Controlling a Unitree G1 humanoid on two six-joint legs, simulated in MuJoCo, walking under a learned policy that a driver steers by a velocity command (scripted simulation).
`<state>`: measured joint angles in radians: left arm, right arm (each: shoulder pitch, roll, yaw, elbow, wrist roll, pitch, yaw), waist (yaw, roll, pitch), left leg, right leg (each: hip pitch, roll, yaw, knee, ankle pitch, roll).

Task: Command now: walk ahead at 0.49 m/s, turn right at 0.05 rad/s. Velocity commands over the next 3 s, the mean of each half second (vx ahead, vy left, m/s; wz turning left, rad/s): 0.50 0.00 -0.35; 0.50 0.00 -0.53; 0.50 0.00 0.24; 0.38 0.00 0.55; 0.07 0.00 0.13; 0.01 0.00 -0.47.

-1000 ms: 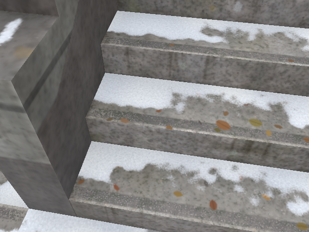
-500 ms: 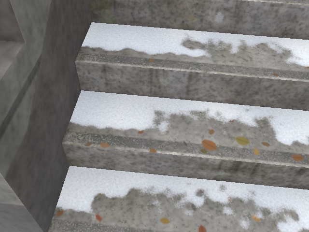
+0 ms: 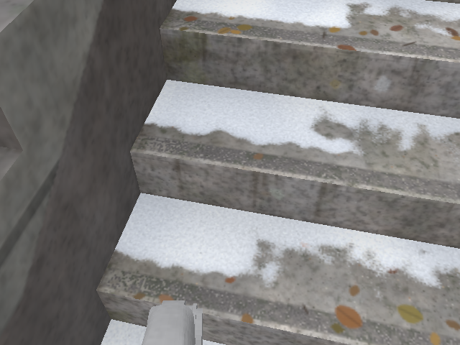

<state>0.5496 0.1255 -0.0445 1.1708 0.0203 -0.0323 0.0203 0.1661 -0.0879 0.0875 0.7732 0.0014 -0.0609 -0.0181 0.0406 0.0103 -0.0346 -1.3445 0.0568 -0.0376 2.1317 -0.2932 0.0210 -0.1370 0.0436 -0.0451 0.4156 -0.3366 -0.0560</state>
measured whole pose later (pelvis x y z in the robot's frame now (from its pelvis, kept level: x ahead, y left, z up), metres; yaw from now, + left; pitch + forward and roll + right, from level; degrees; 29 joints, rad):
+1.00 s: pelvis +0.49 -0.13 +0.28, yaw -28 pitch +5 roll -2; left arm 0.45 0.20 0.01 1.13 0.05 -0.04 -0.07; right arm 0.10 -0.24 0.00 0.92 -0.06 -0.08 0.09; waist 0.03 0.05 -0.11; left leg -1.04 0.00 -0.17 2.03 0.02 0.18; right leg -0.55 0.12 -0.02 0.86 -0.40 -0.08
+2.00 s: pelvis +0.98 -0.28 +0.59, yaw -1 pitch +6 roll -4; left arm 0.05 0.17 0.03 0.86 0.02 -0.08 0.03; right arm 0.23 -0.24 -0.06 0.98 -0.03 -0.08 0.06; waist 0.02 0.05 -0.14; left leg -0.82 -0.02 -0.15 1.73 -0.21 0.10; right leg -0.65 -0.04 -0.23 0.87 -0.33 -0.06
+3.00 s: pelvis +1.05 -0.28 +0.64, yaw -16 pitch +6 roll +0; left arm 0.18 0.20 0.04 0.73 0.02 -0.09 0.00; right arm 0.12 -0.24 -0.05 0.67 -0.02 -0.03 -0.01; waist 0.05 0.01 -0.08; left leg -0.51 -0.01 -0.02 0.89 -0.41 -0.08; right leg -0.44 0.08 0.09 0.58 -0.24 -0.05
